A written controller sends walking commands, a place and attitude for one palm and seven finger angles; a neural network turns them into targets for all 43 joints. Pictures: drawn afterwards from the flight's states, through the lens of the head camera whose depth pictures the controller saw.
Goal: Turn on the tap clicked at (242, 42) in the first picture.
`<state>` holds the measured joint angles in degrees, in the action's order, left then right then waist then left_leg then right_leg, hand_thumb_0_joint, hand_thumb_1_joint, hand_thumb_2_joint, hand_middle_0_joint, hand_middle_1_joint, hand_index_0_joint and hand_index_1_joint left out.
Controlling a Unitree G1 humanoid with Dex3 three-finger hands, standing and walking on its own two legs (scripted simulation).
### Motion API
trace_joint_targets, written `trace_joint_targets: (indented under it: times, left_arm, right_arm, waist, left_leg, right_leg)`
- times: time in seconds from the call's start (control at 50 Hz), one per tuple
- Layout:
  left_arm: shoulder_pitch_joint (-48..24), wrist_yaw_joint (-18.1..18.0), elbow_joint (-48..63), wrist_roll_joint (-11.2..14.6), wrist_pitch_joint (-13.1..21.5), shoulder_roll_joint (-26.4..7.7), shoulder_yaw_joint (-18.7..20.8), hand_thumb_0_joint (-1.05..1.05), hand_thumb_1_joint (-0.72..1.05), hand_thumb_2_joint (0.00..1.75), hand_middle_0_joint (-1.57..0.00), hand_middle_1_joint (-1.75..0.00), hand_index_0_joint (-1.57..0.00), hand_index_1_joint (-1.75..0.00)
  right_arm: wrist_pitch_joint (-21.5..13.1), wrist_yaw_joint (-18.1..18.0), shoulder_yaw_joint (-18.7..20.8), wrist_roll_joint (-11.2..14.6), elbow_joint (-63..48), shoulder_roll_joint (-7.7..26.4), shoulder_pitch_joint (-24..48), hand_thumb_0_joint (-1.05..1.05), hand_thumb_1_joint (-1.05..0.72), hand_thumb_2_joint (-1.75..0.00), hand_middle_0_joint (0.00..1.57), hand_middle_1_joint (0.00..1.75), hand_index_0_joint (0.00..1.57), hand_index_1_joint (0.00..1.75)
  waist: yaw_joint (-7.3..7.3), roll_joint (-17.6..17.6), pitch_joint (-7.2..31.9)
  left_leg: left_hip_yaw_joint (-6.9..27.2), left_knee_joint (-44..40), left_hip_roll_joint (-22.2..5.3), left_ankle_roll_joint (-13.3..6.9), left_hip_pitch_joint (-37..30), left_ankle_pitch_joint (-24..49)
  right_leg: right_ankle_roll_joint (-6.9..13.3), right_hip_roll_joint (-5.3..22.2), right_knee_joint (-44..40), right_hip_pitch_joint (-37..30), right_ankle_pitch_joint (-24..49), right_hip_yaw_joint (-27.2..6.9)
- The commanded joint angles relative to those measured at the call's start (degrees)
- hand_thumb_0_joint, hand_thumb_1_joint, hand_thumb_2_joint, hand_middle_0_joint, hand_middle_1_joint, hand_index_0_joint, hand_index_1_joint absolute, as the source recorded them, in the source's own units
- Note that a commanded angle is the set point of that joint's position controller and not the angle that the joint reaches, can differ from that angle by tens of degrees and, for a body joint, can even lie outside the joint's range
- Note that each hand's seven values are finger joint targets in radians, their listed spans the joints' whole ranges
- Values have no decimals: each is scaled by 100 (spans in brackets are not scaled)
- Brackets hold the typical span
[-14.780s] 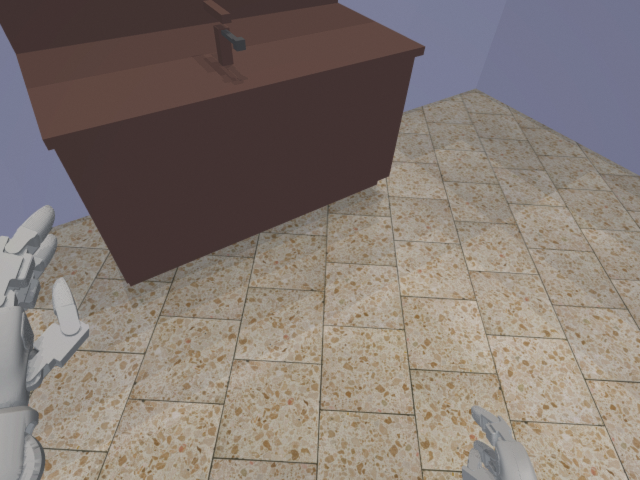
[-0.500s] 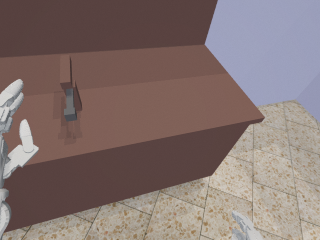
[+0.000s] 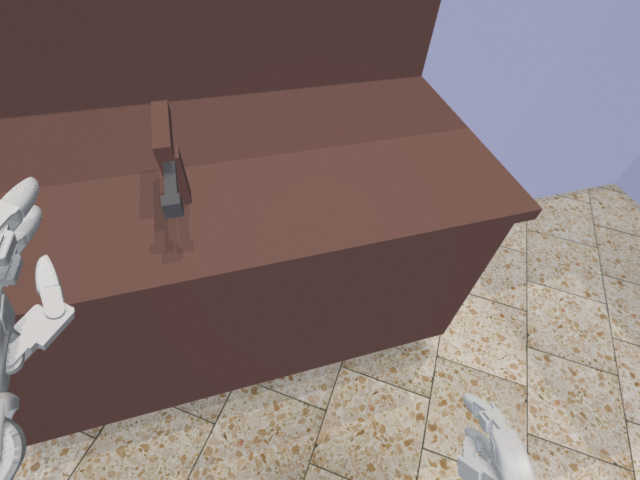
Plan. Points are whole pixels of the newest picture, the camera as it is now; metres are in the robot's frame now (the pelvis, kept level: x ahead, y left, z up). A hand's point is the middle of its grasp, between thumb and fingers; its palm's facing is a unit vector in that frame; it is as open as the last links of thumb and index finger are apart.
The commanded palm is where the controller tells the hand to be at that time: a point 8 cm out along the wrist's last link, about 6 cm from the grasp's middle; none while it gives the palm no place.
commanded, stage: come to a stop and stand still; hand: left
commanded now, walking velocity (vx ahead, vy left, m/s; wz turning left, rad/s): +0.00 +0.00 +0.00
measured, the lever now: (172, 205) +0.47 +0.29 +0.03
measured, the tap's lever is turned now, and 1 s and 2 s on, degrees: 0 0 0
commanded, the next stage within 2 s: look again from close up in 0.36 s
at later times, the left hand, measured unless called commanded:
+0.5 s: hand (106, 312) +0.22 +0.23 +0.16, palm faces +0.34 -0.84 -0.42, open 7.4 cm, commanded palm +0.17 +0.26 +0.17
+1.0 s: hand (152, 271) +0.27 +0.21 +0.15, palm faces +0.36 -0.85 -0.39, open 7.4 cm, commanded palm +0.22 +0.24 +0.17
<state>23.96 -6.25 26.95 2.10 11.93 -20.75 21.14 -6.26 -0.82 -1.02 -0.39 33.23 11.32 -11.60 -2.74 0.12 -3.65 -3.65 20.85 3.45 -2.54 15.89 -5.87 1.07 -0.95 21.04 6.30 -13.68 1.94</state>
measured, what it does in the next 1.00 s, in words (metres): shifts its weight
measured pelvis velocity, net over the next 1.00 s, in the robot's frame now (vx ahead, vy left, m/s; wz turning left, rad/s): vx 0.05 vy -0.03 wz -0.04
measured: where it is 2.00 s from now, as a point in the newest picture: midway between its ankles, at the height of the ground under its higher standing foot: outside the picture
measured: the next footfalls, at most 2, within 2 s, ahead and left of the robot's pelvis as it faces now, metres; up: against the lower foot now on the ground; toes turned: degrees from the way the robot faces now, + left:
none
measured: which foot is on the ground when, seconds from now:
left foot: down 0.00-1.00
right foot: down 0.00-1.00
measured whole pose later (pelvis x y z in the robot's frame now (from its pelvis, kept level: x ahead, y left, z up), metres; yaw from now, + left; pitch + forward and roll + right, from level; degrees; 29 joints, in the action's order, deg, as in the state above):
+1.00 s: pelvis +0.05 -0.03 +0.00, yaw -2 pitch +1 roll +0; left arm 26.7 -6.7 25.8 3.7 9.2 -20.3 20.0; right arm -4.0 -2.6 -1.6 0.6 32.6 12.0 -9.6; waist -1.8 0.0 -2.0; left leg -1.0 24.8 3.6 -3.6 15.8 -9.9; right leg 3.0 -4.7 22.7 5.4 -17.5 -0.5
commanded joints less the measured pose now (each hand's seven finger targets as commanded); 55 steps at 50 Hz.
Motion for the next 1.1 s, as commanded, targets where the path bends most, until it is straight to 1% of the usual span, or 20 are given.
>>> trace_joint_targets:
  times: [0.0, 0.04, 0.1, 0.14, 0.2, 0.22, 0.3, 0.34, 0.38, 0.42, 0.5, 0.54, 0.58, 0.62, 0.68, 0.74, 0.8, 0.92, 1.0, 1.08]
  left_arm:
    - [-767, -86, 901, -62, 247, -782, 281, 0, 90, 90, -20, -30, -20, -30]
    - [-955, -76, 933, -62, 227, -637, 96, 0, 90, 90, -20, -30, -20, -30]
    - [-1331, -118, 1121, -57, 236, -871, 245, 0, 90, 90, -20, -30, -20, -30]
    - [-1267, -136, 1049, -63, 262, -850, 292, 0, 90, 90, -20, -30, -20, -30]
    - [-1053, -141, 1196, -83, 296, -1098, 614, 0, 90, 90, -20, -30, -20, -30]
    - [-918, -119, 1220, -56, 286, -918, 506, 0, 90, 90, -20, -30, -20, -30]
    - [-65, -95, 1458, -31, 297, -1020, 664, 0, 90, 90, -20, -30, -20, -30]
    - [160, -75, 1430, 21, 301, -978, 647, 0, 90, 90, -20, -30, -20, -30]
    - [167, -50, 1224, 88, 255, -919, 645, 0, 90, 90, -20, -30, -20, -30]
    - [326, -47, 799, 131, 108, -675, 489, 0, 90, 90, -20, -30, -20, -30]
    - [-722, -103, 1126, 101, 147, -932, 495, 0, 90, 90, -20, -30, -20, -30]
    - [-792, -96, 1011, 89, 182, -844, 375, 0, 90, 90, -20, -30, -20, -30]
    - [-1022, -137, 1392, 39, 228, -865, 288, 0, 90, 90, -20, -30, -20, -30]
    - [-1097, -174, 1700, -2, 283, -924, 275, 0, 90, 90, -20, -30, -20, -30]
    - [-450, -205, 1536, -35, 239, -929, 398, 0, 90, 90, -20, -30, -20, -30]
    - [115, -183, 1265, 42, 258, -915, 581, 0, 90, 90, -20, -30, -20, -30]
    - [538, -141, 907, 135, 205, -857, 690, 0, 90, 90, -20, -30, -20, -30]
    - [-87, -152, 1156, 152, 148, -901, 507, 0, 90, 90, -20, -30, -20, -30]
    - [-297, -208, 1421, 149, 124, -1066, 530, 0, 90, 90, -20, -30, -20, -30]
    - [-31, -229, 1332, 150, 124, -1019, 559, 0, 90, 90, -20, -30, -20, -30]
  right_arm:
    - [-334, -49, 308, 53, -859, 774, 654, 0, -90, -90, 20, 30, 20, 30]
    - [-324, -69, 317, 68, -802, 776, 629, 0, -90, -90, 20, 30, 20, 30]
    - [-350, -94, 302, 95, -750, 774, 691, 0, -90, -90, 20, 30, 20, 30]
    - [-403, -111, 291, 104, -772, 775, 659, 0, -90, -90, 20, 30, 20, 30]
    - [-462, -135, 309, 87, -910, 769, 682, 0, -90, -90, 20, 30, 20, 30]
    - [-458, -131, 292, 59, -937, 674, 599, 0, -90, -90, 20, 30, 20, 30]
    - [-449, -58, 313, 3, -1035, 614, 478, 0, -90, -90, 20, 30, 20, 30]
    - [-355, -30, 299, -1, -1044, 622, 516, 0, -90, -90, 20, 30, 20, 30]
    - [-350, -36, 310, 48, -1001, 704, 570, 0, -90, -90, 20, 30, 20, 30]
    - [-287, -63, 355, 109, -867, 751, 455, 0, -90, -90, 20, 30, 20, 30]
    - [-302, -158, 297, 147, -718, 777, 589, 0, -90, -90, 20, 30, 20, 30]
    - [-329, -204, 291, 147, -723, 781, 570, 0, -90, -90, 20, 30, 20, 30]
    - [-374, -231, 237, 98, -756, 757, 619, 0, -90, -90, 20, 30, 20, 30]
    - [-452, -265, 188, 32, -776, 683, 651, 0, -90, -90, 20, 30, 20, 30]
    - [-464, -235, 204, 3, -850, 653, 563, 0, -90, -90, 20, 30, 20, 30]
    - [-363, -197, 217, -5, -887, 648, 525, 0, -90, -90, 20, 30, 20, 30]
    - [-251, -179, 250, 36, -892, 700, 470, 0, -90, -90, 20, 30, 20, 30]
    - [-90, -222, 202, 137, -927, 727, 518, 0, -90, -90, 20, 30, 20, 30]
    - [-9, -235, 193, 160, -1033, 728, 656, 0, -90, -90, 20, 30, 20, 30]
    - [91, -221, 213, 169, -1088, 694, 635, 0, -90, -90, 20, 30, 20, 30]
  waist:
    - [200, 49, 547]
    - [254, 162, 445]
    - [276, -308, 343]
    - [199, -704, 331]
    - [76, -1594, 334]
    - [53, -1557, 378]
    - [19, -770, 990]
    - [62, 6, 1101]
    - [116, 664, 892]
    - [216, 685, 514]
    - [258, -173, 752]
    - [213, -451, 756]
    - [166, -966, 790]
    - [125, -1226, 743]
    - [38, -761, 869]
    - [83, -401, 1037]
    - [138, -9, 1229]
    - [204, -106, 1621]
    - [180, -116, 1597]
    - [138, -104, 1345]
  left_leg:
    - [660, 499, -535, 282, -1118, -1420]
    - [753, 961, -482, 267, -1270, -1328]
    - [937, 478, -550, 257, -1013, -1315]
    - [1488, -548, -807, 226, -507, -2202]
    - [2174, -1948, -1220, 326, 346, -3888]
    - [2185, -2039, -1267, 431, 422, -3819]
    - [1166, -1221, -877, 566, -288, -2097]
    - [690, -82, -590, 385, -419, -1066]
    - [768, 1076, -385, 262, -598, -940]
    - [881, 1439, -474, 228, -506, -803]
    - [969, 550, -598, 130, -846, 226]
    - [1398, 74, -852, 5, -1110, -365]
    - [2245, -838, -1237, 30, -1007, -1224]
    - [2410, -1107, -1369, 77, -966, -1262]
    - [1903, -1097, -1240, 185, -667, -1307]
    - [1337, -583, -914, 388, -703, -397]
    - [1005, 133, -764, 257, -985, 887]
    - [713, 713, -676, -22, -1602, 2639]
    - [600, 860, -586, -137, -1686, 2725]
    - [710, 779, -600, -118, -1199, 2043]
  right_leg:
    - [398, 643, -1148, 1412, -1240, -966]
    - [510, 822, -1174, 1945, -1517, -1150]
    - [306, 510, -795, 1671, -1278, -878]
    - [97, 75, -211, 1052, -1069, -523]
    - [43, -367, 1068, 274, -1065, -166]
    - [67, -366, 1208, 153, -972, -115]
    - [144, -184, -181, -384, -434, -44]
    - [227, 307, -755, -355, 78, -476]
    - [544, 1006, -1109, 750, -500, -1357]
    - [671, 1197, -1074, 1422, -1011, -1558]
    - [150, 504, -113, 856, 348, -828]
    - [-22, 243, 86, 1023, -135, -679]
    - [-38, 0, 593, 821, -361, -520]
    - [12, 22, 807, 768, -441, -498]
    - [66, 78, 172, 204, -321, -393]
    - [150, 223, -334, -68, 99, -446]
    - [145, 451, -352, 47, 1132, -697]
    - [-258, 463, 214, 141, 3332, -550]
    - [-464, 465, 427, 281, 3797, -531]
    - [-442, 512, 176, 228, 3063, -654]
